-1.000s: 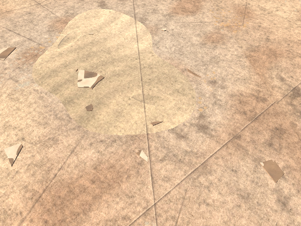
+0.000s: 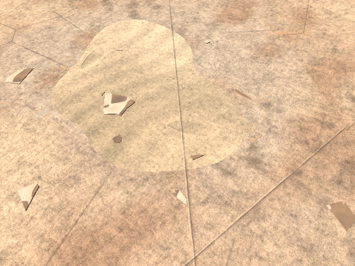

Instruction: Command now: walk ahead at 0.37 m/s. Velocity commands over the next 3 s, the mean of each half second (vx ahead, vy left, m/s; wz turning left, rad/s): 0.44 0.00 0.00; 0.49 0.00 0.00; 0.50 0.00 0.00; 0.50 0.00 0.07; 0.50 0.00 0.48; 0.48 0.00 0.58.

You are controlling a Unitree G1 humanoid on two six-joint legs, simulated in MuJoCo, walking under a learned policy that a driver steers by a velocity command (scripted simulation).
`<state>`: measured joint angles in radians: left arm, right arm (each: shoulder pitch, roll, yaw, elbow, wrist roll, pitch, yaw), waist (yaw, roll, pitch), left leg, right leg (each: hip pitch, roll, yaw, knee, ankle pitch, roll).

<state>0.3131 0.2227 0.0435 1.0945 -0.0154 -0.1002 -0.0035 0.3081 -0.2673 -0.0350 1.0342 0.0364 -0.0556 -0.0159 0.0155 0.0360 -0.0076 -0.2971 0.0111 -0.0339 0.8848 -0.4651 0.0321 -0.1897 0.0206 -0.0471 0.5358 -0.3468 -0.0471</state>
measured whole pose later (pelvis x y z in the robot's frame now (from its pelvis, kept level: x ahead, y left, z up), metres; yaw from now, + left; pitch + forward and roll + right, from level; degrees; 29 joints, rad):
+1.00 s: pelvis +0.55 +0.01 -0.01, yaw +0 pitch +2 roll +1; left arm 0.05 0.24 0.05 0.86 -0.01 -0.11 -0.03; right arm 0.37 -0.26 -0.04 1.02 0.02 -0.07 0.00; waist -0.04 0.01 0.04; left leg -0.17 -0.01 -0.03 0.97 -0.49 0.04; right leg -0.46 0.01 -0.06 0.56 -0.13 -0.06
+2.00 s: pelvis +1.11 +0.04 +0.00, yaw +3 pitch +2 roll +2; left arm -0.01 0.23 0.05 0.84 -0.02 -0.10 -0.03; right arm 0.42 -0.24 -0.06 1.02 0.02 -0.06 -0.01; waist -0.09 -0.03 0.01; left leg 0.06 -0.03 0.00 0.28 -0.38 0.01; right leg -0.52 -0.05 0.01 0.47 -0.01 -0.03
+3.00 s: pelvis +1.62 +0.20 +0.00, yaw +37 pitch +2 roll +0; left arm -0.03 0.27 0.06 0.76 0.00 -0.12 -0.02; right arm 0.36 -0.28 -0.09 0.79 0.02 -0.03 -0.03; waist -0.09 -0.04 0.02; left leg -0.08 -0.10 -0.18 0.44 -0.38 0.07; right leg -0.55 -0.01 0.07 0.47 0.04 0.02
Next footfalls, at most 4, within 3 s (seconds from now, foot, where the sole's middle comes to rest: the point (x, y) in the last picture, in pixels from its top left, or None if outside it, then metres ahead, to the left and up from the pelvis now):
0.36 left None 0.36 0.14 -0.77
0.92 right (217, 226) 0.69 -0.09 -0.77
1.48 left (160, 166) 0.99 0.16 -0.77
2.02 right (208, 117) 1.30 -0.08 -0.77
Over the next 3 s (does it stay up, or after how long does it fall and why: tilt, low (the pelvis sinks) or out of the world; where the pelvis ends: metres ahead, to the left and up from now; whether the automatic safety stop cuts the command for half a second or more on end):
stays up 1.62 0.20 0.00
